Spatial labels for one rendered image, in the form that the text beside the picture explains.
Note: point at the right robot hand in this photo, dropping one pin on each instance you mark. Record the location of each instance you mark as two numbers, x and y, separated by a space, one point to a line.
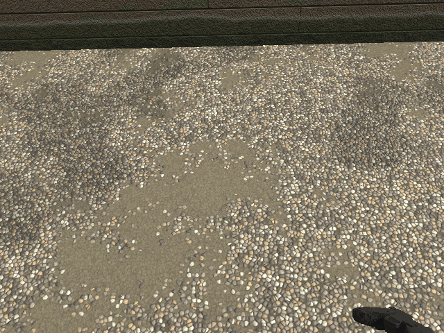
391 320

